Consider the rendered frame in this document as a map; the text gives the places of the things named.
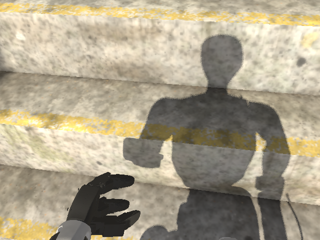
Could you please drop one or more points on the robot left forearm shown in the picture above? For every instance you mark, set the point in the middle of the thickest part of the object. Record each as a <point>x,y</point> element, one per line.
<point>72,230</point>

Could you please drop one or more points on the robot left hand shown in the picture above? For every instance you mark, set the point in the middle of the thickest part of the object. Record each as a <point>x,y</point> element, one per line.
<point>89,208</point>

